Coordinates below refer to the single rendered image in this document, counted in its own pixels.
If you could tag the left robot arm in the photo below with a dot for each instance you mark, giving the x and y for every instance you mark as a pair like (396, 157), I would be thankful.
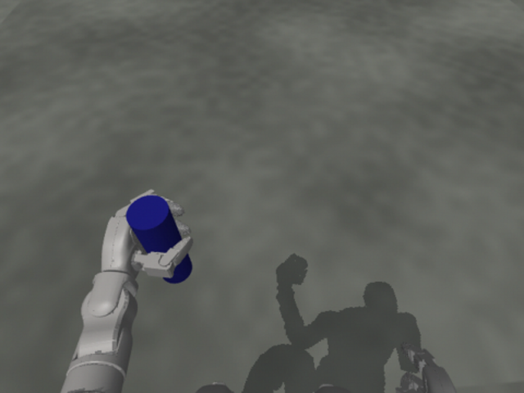
(101, 358)

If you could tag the can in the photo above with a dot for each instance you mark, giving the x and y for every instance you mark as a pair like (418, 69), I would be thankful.
(152, 222)

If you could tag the right robot hand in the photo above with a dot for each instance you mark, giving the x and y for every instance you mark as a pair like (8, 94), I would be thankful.
(434, 378)

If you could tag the left robot hand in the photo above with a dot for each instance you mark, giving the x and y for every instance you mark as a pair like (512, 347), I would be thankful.
(121, 249)

